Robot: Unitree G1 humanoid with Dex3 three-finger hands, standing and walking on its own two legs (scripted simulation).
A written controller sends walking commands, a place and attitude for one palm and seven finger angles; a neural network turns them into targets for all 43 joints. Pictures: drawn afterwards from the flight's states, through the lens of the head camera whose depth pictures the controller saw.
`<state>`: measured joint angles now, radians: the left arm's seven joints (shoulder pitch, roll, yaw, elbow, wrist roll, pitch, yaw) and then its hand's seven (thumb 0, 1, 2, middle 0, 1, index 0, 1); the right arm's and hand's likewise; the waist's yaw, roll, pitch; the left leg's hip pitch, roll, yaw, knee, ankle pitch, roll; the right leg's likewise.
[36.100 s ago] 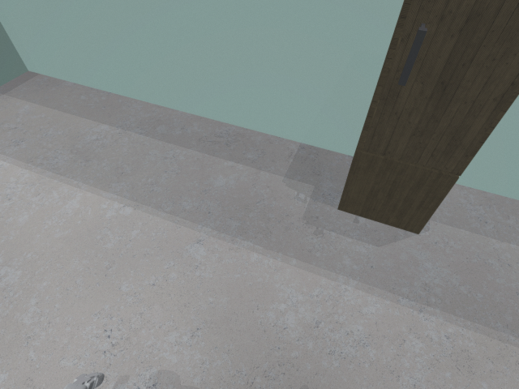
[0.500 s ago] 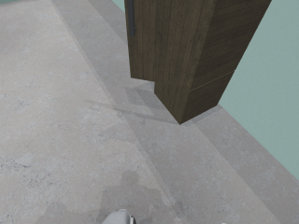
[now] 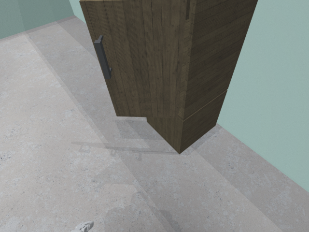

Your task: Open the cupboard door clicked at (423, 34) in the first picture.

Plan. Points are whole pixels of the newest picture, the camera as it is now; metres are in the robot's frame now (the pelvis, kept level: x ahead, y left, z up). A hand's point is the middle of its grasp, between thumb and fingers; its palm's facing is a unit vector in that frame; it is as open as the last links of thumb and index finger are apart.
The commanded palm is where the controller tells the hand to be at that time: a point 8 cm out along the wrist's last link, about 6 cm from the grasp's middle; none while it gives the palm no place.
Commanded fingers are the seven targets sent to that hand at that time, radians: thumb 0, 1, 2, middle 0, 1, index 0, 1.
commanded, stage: take the last steps up to it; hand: left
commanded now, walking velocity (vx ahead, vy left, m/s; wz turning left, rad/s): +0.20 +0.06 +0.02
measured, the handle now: (104, 57) +0.71 +0.23 +0.06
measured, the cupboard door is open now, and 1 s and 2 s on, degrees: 47 47 47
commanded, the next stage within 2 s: come to a stop and stand still in 0.14 s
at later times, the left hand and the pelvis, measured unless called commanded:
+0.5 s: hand out of the picture +0.10 +0.22 -0.18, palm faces +0.05 -0.99 -0.14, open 7.4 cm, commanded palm none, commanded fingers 0.00 0.90 0.90 -0.20 -0.30 -0.20 -0.30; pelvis +0.12 +0.06 +0.01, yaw -2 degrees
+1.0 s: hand out of the picture +0.15 +0.18 -0.15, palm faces +0.01 -0.97 -0.23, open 7.3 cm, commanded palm none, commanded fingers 0.00 0.90 0.90 -0.20 -0.30 -0.20 -0.30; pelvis +0.11 +0.00 +0.01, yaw -2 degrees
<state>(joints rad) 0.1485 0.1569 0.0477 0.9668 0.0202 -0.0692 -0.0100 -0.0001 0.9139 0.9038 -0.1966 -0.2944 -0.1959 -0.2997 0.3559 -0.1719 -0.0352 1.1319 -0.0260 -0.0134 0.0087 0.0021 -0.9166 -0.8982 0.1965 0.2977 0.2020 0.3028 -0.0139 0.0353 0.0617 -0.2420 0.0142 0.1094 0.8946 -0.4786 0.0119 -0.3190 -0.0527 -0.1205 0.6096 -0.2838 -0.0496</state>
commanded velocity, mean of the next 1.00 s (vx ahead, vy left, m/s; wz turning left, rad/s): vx -0.03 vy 0.01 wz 0.00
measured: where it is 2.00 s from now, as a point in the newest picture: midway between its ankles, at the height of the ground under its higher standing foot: outside the picture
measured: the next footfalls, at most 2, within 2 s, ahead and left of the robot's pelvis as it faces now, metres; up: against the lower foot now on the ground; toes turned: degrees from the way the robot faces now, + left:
left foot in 0.32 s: +0.22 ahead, +0.15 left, +0.00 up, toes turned +6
right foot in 0.78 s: +0.12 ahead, -0.13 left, +0.00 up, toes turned -5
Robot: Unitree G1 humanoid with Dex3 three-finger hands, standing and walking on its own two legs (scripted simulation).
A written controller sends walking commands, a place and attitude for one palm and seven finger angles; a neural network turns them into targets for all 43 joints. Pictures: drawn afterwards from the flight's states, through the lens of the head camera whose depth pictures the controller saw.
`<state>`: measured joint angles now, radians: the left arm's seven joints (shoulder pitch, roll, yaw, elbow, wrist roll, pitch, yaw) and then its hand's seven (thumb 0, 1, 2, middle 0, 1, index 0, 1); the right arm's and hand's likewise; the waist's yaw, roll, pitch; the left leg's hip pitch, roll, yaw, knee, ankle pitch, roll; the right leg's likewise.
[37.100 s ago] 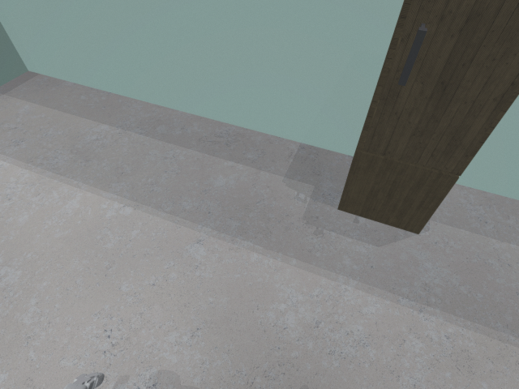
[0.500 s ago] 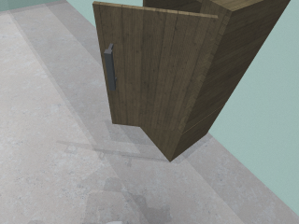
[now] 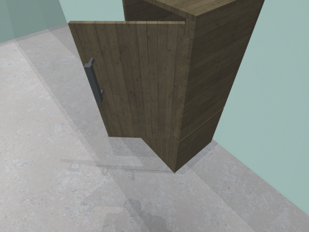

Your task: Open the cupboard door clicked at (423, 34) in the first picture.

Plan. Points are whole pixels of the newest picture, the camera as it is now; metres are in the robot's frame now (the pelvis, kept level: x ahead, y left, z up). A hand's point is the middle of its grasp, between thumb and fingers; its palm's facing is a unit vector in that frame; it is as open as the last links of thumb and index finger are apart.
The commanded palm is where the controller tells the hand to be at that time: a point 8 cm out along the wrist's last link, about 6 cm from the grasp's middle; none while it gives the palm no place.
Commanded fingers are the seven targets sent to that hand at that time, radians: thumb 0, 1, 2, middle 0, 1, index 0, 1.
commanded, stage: come to a stop and stand still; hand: left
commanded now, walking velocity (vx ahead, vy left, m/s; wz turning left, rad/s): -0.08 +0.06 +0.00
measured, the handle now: (95, 81) +0.59 +0.25 +0.05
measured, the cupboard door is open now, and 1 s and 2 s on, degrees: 47 47 47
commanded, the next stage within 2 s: look again from close up in 1.42 s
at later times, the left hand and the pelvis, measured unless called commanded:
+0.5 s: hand out of the picture +0.05 +0.25 -0.17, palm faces +0.05 -0.97 -0.25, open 7.4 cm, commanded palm none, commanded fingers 0.00 0.90 0.90 -0.20 -0.30 -0.20 -0.30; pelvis -0.02 +0.04 -0.01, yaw +0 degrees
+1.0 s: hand out of the picture -0.09 +0.20 -0.18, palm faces +0.02 -0.98 -0.19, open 7.4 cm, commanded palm none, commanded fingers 0.00 0.90 0.90 -0.20 -0.30 -0.20 -0.30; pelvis -0.06 +0.02 +0.00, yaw +0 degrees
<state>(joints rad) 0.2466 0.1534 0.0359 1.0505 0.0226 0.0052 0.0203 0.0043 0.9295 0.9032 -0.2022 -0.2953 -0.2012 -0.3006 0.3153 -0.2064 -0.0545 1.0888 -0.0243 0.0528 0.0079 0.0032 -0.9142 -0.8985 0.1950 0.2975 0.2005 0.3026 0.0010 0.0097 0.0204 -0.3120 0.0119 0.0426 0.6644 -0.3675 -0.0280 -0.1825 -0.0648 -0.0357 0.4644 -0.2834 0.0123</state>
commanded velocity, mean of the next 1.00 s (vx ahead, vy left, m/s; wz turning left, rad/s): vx -0.01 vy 0.00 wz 0.00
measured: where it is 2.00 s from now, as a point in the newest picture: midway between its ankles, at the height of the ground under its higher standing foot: outside the picture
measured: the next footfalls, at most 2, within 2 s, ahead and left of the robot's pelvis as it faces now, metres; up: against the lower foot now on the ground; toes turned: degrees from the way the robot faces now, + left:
left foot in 0.08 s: +0.08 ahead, +0.16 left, +0.00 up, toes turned +2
